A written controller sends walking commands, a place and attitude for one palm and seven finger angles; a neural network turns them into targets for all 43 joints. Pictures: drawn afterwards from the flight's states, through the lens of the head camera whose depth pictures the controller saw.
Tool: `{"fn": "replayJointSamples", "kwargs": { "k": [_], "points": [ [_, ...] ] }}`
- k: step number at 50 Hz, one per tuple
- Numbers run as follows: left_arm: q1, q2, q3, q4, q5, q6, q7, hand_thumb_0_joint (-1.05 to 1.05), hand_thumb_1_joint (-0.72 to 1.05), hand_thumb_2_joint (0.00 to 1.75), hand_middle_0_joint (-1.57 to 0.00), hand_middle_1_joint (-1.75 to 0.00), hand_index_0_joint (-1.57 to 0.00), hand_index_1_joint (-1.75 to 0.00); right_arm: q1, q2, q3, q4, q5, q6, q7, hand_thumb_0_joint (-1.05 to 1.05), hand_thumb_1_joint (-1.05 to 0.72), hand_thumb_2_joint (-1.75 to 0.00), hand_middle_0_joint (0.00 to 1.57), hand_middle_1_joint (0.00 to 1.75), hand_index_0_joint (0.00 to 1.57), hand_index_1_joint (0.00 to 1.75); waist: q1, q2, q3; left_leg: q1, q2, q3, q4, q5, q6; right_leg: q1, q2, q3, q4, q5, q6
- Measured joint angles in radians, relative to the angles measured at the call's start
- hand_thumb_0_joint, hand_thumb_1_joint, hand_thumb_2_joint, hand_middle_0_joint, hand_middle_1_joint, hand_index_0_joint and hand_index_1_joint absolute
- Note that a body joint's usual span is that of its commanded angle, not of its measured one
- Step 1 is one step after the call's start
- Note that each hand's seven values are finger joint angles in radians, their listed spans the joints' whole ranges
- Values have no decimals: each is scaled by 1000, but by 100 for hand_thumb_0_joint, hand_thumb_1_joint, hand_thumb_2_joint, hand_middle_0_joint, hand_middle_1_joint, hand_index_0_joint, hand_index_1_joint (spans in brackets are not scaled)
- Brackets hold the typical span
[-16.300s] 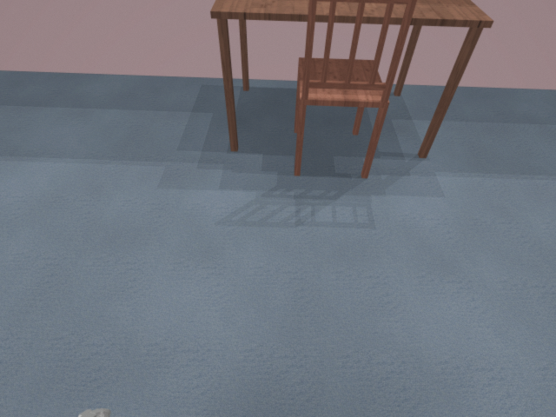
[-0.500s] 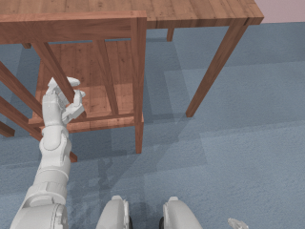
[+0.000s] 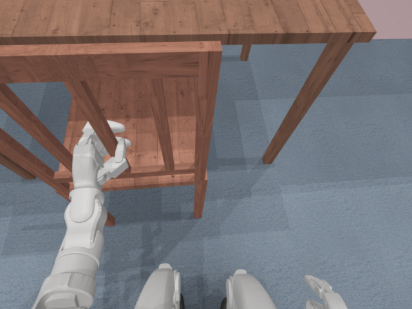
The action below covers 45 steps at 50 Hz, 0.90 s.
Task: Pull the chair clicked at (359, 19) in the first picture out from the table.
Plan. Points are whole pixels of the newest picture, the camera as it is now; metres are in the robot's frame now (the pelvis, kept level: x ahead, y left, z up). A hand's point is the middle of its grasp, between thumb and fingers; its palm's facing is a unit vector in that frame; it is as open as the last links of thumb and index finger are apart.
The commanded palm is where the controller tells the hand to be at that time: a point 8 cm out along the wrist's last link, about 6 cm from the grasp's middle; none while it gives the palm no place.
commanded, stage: step backward, pulling the chair out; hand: left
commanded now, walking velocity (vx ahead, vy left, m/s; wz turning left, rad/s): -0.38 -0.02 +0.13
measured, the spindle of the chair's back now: (107, 137) +0.42 +0.19 +0.04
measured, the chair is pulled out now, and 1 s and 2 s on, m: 0.04 0.18 0.20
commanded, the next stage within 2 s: none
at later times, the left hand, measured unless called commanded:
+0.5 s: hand (131, 173) +0.35 +0.14 +0.03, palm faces +0.04 -0.99 -0.14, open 5.2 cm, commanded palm +0.32 +0.19 +0.03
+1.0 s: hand (145, 222) +0.27 +0.11 +0.03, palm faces +0.02 -0.99 -0.15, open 5.2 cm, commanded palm +0.26 +0.16 +0.04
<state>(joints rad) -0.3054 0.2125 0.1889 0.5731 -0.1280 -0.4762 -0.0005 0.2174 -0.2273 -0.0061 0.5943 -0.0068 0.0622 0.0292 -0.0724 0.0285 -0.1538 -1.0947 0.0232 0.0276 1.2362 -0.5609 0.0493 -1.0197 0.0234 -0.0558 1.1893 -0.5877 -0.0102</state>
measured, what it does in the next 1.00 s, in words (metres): rises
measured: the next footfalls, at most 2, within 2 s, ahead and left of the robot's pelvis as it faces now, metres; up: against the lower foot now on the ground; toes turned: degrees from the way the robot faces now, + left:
none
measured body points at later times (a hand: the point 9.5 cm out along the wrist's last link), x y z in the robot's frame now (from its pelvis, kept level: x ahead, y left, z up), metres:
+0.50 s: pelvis -0.01 +0.00 +0.09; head +0.09 +0.00 +0.53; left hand +0.35 +0.19 +0.04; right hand +0.06 -0.26 -0.03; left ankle +0.01 +0.09 -0.63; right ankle -0.02 -0.12 -0.63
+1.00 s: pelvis -0.07 -0.02 +0.10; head +0.00 -0.02 +0.54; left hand +0.26 +0.16 +0.04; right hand +0.03 -0.29 -0.03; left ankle +0.01 +0.09 -0.63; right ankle -0.02 -0.12 -0.63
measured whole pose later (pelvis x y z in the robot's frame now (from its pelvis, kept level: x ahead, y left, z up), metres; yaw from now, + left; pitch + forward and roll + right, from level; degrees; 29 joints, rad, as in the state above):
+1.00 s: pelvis -0.07 -0.02 +0.10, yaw +1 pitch +3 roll -1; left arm -0.41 0.14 -0.01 1.02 -0.08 -0.24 0.11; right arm 0.22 -0.26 0.00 0.70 0.06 0.02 -0.12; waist -0.06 0.03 0.09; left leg -0.46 0.02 0.03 0.55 -0.15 0.03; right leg -0.40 0.03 -0.06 0.52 -0.18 -0.03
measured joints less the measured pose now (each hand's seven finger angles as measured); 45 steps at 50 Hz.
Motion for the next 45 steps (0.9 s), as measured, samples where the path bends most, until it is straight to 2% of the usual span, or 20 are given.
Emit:
{"fn": "replayJointSamples", "kwargs": {
  "k": [1, 3, 6, 9, 12, 19, 27, 32, 45],
  "points": [
    [-10, 9, -9, -13, 24, 53, 20, 2, 73, 80, -39, -137, -38, -143, -7, 5, 0, -6, 13, 24, -16, 0, -91, -90, 20, 30, 20, 30, 0, -3, 33, 42, -2, 1, -23, 16, -4, 41, -2, 1, -20, 8, 1],
    [-20, 20, -36, -6, 46, 165, 62, 3, 72, 81, -39, -132, -38, -143, -7, 12, 7, -21, 34, 60, -50, 1, -91, -90, 20, 30, 20, 30, -4, 2, 73, 139, -9, 3, -102, 43, -5, 137, -6, 4, -99, 38, 5],
    [-36, 17, -66, 87, 50, 274, 107, 5, 73, 82, -35, -123, -38, -144, 17, 17, 27, -32, 53, 91, -84, 1, -91, -90, 20, 30, 20, 30, -12, 6, 76, 277, -17, 15, -263, 103, 9, 269, -9, 18, -259, 107, 10],
    [-46, -2, -68, 198, 31, 278, 112, 6, 74, 81, -29, -114, -41, -144, 41, 14, 44, -31, 60, 101, -104, 1, -91, -90, 20, 30, 20, 30, -19, -3, 75, 390, -18, 23, -403, 162, 5, 374, -9, 24, -393, 181, 17],
    [-63, -13, -81, 270, 42, 268, 110, 6, 74, 80, -26, -109, -44, -145, 57, 5, 39, -21, 56, 100, -117, 0, -91, -90, 21, 30, 20, 30, -21, -12, 91, 467, -15, 19, -492, 203, 6, 446, -5, 16, -475, 246, 20],
    [-101, -2, -114, 348, 60, 244, 86, 5, 74, 78, -26, -109, -48, -145, 53, -11, 8, 18, 31, 79, -121, 0, -91, -90, 20, 30, 20, 30, -15, -42, 156, 567, -31, 39, -579, 250, 12, 538, -19, 34, -551, 266, 16],
    [-70, -20, -92, 325, 50, 227, 77, 4, 73, 77, -28, -107, -49, -145, 27, 0, 5, 38, 31, 57, -113, 0, -91, -90, 20, 30, 20, 30, -12, 8, 225, 600, -1, 39, -616, 288, -7, 587, 11, 34, -632, 316, 2],
    [-71, -30, -126, 338, 60, 227, 83, 4, 72, 77, -28, -108, -49, -145, 27, 11, 14, 52, 46, 47, -127, 0, -91, -90, 20, 30, 20, 30, -1, 7, 227, 604, 4, 25, -647, 324, -23, 594, 17, 20, -659, 346, -12],
    [-108, -63, -186, 431, 46, 242, 106, 4, 72, 77, -26, -109, -49, -145, -8, -32, 3, 91, 62, -13, -151, 1, -91, -90, 20, 30, 20, 30, 6, 4, 238, 631, -4, 8, -684, 395, -25, 614, 10, 0, -666, 393, -18]
  ]
}}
